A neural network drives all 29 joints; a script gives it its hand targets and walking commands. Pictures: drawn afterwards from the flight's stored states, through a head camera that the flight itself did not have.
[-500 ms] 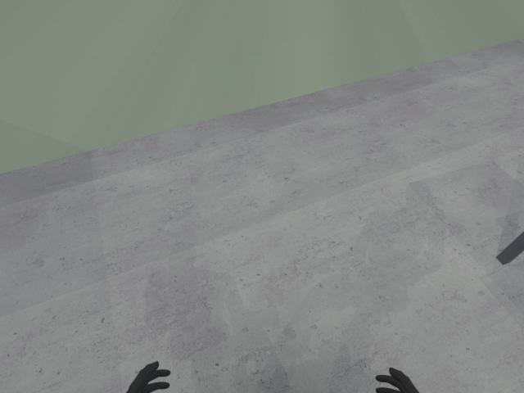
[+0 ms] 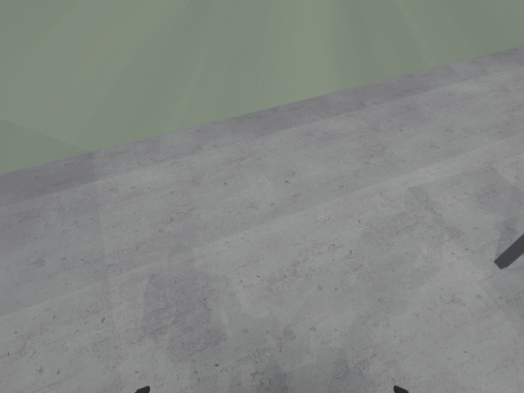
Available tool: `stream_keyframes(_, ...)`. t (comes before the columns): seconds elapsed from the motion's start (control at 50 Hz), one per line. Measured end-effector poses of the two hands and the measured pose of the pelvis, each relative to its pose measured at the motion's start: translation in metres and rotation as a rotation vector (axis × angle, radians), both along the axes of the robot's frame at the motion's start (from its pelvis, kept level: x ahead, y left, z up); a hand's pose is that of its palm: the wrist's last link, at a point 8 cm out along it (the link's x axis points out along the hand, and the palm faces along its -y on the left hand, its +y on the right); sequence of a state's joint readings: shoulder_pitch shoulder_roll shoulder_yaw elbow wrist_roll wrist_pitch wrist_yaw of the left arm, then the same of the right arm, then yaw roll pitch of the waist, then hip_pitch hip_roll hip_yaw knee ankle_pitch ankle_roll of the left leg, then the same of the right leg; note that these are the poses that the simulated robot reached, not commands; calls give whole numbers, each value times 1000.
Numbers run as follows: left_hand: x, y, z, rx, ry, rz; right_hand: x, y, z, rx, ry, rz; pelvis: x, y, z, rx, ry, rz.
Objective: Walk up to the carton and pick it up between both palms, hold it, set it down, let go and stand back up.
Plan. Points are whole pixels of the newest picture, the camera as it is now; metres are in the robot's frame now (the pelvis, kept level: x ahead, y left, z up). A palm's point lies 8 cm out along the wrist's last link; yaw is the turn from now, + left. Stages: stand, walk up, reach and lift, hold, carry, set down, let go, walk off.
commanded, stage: stand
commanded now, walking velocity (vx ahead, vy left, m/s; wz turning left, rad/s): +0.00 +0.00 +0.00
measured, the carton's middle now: out of the picture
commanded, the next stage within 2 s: walk up in 1.62 s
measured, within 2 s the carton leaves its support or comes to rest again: neither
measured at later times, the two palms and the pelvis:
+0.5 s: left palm out of the picture +0.05 +0.23 -0.12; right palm out of the picture +0.04 -0.23 -0.13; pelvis +0.00 +0.00 +0.01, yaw +0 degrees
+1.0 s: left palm out of the picture +0.01 +0.21 -0.13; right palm out of the picture +0.01 -0.21 -0.14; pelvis +0.01 +0.00 +0.01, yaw +0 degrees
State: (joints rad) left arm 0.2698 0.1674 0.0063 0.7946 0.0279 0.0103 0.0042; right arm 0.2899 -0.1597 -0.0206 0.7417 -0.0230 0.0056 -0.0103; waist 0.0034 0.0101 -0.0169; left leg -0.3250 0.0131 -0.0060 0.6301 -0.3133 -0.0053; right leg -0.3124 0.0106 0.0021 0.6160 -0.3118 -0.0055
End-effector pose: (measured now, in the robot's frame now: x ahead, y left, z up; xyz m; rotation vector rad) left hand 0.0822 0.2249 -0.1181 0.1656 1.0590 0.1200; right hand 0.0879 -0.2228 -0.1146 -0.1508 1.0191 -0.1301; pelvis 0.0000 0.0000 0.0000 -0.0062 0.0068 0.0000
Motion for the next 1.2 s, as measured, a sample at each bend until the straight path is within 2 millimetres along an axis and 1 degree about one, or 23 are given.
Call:
stream_keyframes(0.14,-8,2,-1,1,28,18,-8,1,-2,0,27,-13,0,1,2,1,-3,-3)
stream_keyframes(0.28,-16,2,-2,3,57,27,-23,0,-7,4,77,-28,0,1,4,3,-6,-2)
stream_keyframes(0.54,-39,2,-8,4,154,53,-49,-4,-12,0,179,-65,3,1,7,3,-7,-3)
stream_keyframes(0.66,-45,-1,-10,-3,184,64,-60,-1,-15,6,229,-75,5,0,9,3,-13,-1)
stream_keyframes(1.02,-77,-13,-14,-21,297,83,-79,10,-21,40,314,-85,6,-2,12,3,-28,0)
stream_keyframes(1.2,-88,-14,-15,-25,332,88,-95,12,-21,38,360,-92,5,-1,13,2,-32,0)
